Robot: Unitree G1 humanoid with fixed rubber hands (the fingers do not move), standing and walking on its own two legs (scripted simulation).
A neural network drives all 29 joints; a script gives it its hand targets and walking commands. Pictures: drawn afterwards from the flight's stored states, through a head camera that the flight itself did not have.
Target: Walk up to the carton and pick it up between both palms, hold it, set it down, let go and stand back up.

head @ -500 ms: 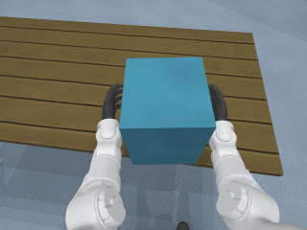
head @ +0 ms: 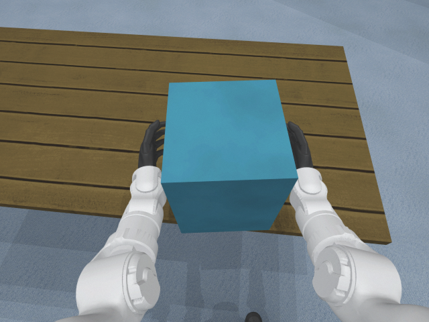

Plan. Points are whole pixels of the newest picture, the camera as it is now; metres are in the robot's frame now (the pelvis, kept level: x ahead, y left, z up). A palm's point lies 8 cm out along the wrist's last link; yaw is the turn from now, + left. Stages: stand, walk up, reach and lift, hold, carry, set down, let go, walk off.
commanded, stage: set down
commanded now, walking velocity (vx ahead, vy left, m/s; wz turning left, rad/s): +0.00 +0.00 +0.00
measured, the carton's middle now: (224, 163) +0.43 -0.02 -0.01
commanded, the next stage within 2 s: none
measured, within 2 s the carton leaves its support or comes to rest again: neither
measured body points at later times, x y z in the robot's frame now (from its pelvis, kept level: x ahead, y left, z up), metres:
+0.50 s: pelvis -0.02 -0.01 -0.02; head +0.08 -0.02 +0.42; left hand +0.46 +0.15 +0.04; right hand +0.45 -0.23 +0.04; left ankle -0.07 +0.12 -0.74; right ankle +0.03 -0.12 -0.74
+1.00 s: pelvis -0.05 -0.03 -0.02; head +0.02 -0.04 +0.43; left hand +0.46 +0.14 +0.15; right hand +0.45 -0.22 +0.14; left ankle -0.07 +0.12 -0.74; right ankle +0.03 -0.12 -0.74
